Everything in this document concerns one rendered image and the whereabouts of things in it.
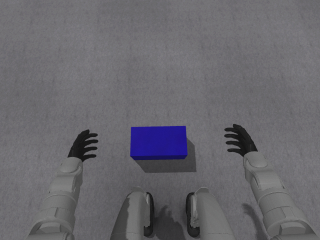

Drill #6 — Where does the robot right thigh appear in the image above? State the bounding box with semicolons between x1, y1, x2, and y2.
191;192;236;240

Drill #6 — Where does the carton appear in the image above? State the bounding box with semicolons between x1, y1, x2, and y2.
130;126;188;160

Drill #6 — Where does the left robot hand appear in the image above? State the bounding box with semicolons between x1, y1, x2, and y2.
68;129;98;162

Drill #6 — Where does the robot left foot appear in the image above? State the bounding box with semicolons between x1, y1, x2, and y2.
143;192;154;237

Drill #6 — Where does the right robot forearm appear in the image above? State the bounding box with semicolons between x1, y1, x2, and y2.
243;151;320;238

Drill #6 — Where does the left robot forearm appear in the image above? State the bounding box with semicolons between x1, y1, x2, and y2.
23;157;83;240

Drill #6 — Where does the right robot hand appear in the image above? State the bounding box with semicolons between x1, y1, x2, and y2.
224;124;258;157

